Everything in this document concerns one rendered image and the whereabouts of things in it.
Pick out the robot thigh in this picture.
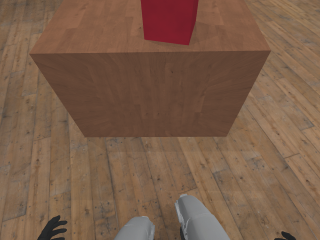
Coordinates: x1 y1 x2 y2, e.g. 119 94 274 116
113 216 155 240
174 195 230 240

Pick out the robot left thigh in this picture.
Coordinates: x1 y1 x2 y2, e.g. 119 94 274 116
113 216 155 240

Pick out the robot right thigh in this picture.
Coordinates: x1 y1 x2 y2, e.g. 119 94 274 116
174 195 230 240

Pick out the pedestal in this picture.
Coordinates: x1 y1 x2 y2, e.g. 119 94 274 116
29 0 271 138

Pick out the robot left hand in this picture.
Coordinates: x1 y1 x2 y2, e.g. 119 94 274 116
37 215 68 240

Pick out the carton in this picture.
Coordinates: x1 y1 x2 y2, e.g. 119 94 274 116
141 0 199 45

